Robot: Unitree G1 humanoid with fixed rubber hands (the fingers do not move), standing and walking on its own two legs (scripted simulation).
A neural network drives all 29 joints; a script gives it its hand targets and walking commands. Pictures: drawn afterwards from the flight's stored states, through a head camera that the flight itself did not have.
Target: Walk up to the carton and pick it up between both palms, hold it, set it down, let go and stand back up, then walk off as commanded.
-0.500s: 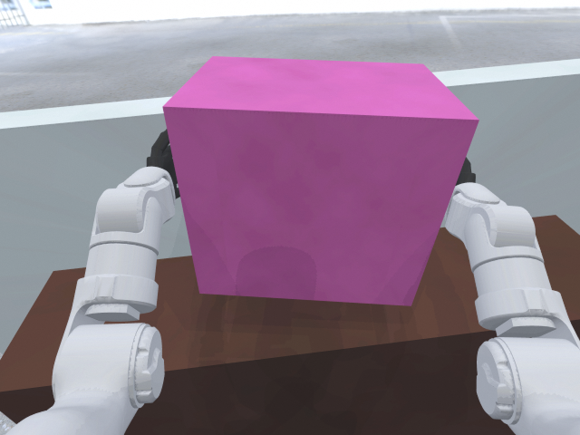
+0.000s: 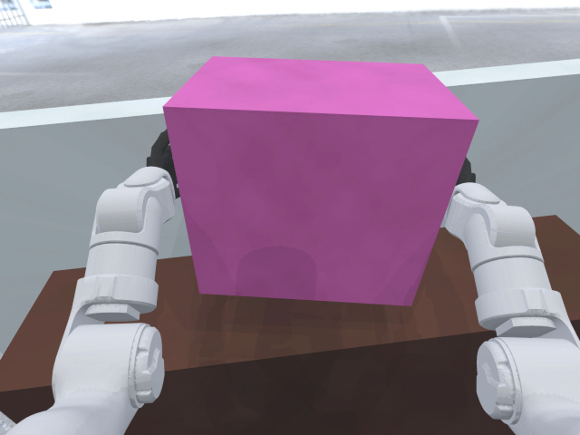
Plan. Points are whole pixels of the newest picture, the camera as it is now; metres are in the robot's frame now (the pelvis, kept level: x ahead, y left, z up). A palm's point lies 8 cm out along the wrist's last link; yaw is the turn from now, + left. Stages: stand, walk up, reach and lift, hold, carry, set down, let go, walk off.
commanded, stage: hold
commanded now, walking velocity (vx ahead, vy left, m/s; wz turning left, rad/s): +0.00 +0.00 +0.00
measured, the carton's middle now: (310, 179) +0.42 -0.02 +0.21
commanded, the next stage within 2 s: none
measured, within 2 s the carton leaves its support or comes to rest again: neither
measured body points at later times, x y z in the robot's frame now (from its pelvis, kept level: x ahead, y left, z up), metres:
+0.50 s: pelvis +0.00 +0.00 +0.00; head -0.06 -0.01 +0.45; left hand +0.40 +0.18 +0.24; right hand +0.39 -0.21 +0.20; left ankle +0.05 +0.11 -0.74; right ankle +0.05 -0.11 -0.74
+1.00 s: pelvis +0.00 +0.00 +0.00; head -0.06 -0.01 +0.45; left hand +0.40 +0.18 +0.24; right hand +0.39 -0.21 +0.20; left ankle +0.05 +0.11 -0.74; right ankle +0.05 -0.11 -0.74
